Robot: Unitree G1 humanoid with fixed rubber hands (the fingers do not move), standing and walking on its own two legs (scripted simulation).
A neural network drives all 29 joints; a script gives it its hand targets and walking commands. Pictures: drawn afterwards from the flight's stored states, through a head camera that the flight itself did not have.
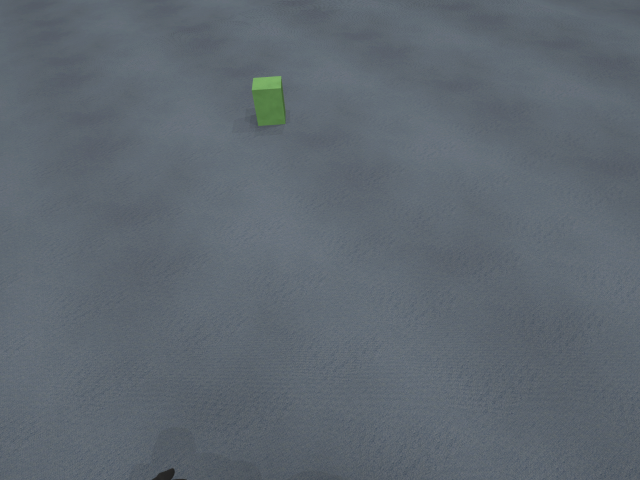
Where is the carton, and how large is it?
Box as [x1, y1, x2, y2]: [252, 76, 284, 125]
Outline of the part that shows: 280,76 253,78 252,93 258,125 284,123 284,103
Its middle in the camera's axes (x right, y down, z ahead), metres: -0.30 -0.83 +2.26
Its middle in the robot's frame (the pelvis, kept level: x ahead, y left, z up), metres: +2.21 +0.19 -0.65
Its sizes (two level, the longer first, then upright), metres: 0.161 0.147 0.220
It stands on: the floor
